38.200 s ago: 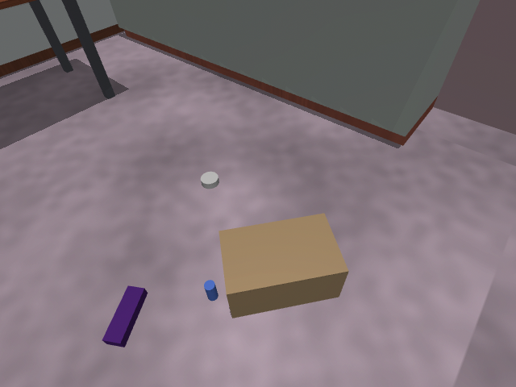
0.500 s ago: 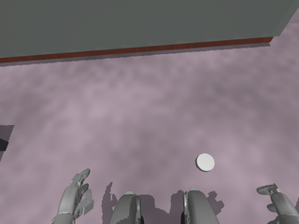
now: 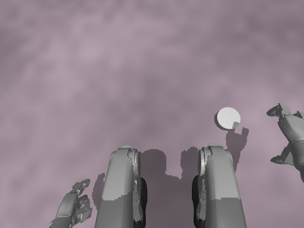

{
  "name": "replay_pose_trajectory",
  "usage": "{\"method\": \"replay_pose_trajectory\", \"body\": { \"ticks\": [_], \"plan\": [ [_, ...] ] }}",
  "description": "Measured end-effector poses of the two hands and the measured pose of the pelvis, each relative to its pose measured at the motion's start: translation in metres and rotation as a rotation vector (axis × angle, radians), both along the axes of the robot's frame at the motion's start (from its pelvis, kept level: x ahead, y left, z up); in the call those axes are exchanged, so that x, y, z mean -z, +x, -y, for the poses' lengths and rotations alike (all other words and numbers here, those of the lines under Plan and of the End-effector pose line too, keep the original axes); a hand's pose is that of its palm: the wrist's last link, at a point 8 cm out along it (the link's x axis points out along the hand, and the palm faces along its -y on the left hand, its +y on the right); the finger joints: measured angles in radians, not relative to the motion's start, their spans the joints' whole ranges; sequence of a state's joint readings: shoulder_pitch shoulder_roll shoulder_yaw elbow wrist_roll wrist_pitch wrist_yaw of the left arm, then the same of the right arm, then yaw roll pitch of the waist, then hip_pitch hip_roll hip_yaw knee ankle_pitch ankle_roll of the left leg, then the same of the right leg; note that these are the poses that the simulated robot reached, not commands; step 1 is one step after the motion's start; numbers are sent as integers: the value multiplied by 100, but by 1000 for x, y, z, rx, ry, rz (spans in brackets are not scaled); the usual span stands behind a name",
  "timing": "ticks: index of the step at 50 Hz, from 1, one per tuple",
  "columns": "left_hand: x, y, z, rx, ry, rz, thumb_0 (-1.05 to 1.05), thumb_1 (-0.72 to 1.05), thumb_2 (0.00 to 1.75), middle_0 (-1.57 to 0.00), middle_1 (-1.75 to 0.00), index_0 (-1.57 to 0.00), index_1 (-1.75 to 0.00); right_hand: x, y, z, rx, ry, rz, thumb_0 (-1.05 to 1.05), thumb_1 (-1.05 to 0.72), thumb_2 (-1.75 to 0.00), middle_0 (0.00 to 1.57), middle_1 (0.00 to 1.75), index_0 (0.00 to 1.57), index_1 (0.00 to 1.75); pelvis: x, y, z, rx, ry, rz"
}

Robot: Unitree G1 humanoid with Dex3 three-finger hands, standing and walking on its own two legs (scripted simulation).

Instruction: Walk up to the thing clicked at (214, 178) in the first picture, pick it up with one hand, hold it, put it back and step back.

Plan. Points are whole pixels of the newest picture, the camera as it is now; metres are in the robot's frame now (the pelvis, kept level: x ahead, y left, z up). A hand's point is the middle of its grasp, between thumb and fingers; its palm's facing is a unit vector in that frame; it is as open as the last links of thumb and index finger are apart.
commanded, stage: rise first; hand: right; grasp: from above
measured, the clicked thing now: (227, 119) +0.46 -0.28 -0.42
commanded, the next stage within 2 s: approach in 1.46 s
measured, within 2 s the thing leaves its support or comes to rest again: neither
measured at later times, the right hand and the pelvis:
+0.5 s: hand (263, 125) +0.38 -0.34 -0.23, palm faces -0.45 +0.09 -0.89, open 14.2 cm; pelvis -0.01 -0.01 -0.08, yaw +3 degrees
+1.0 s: hand (255, 120) +0.41 -0.33 -0.28, palm faces -0.45 +0.07 -0.89, open 14.1 cm; pelvis +0.00 +0.00 -0.11, yaw +4 degrees
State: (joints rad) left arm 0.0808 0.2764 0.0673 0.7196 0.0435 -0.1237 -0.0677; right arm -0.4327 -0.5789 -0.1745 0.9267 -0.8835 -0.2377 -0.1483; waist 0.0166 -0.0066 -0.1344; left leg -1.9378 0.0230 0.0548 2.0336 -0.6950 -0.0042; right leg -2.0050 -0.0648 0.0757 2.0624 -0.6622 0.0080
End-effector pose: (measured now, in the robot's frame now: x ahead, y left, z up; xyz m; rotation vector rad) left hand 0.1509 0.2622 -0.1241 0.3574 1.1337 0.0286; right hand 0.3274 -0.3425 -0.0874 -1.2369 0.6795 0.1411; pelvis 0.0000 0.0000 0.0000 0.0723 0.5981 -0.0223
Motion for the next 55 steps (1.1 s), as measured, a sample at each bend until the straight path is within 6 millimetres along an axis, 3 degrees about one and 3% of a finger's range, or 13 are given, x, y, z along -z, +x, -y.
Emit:
{"method": "replay_pose_trajectory", "body": {
  "ticks": [9, 17, 39, 55],
  "plan": [
    [31, -56, -3, -48, 37, -129, 0, 90, 90, -21, -30, -20, -30, 39, 30, 0, -132, -74, 36, 0, 57, -106, 9, 101, 6, 104, 39, -13, 5, -9, 26, 23],
    [46, -79, -7, -59, 73, -196, 0, 90, 90, -21, -30, -20, -30, 65, 49, -1, -204, -129, 53, 0, 56, -105, 9, 100, 6, 103, 63, -16, 8, -14, 39, 33],
    [89, -72, -9, -6, 82, -254, 0, 91, 90, -20, -30, -20, -30, 114, 78, -6, -267, -192, 70, 0, 53, -101, 8, 103, 8, 104, 105, -8, 5, -28, 38, 33],
    [95, -79, -13, -9, 99, -299, 0, 91, 90, -20, -30, -20, -30, 137, 91, -9, -255, -180, 68, 0, 54, -101, 8, 103, 8, 104, 115, -1, 5, -38, 46, 26]
  ]
}}
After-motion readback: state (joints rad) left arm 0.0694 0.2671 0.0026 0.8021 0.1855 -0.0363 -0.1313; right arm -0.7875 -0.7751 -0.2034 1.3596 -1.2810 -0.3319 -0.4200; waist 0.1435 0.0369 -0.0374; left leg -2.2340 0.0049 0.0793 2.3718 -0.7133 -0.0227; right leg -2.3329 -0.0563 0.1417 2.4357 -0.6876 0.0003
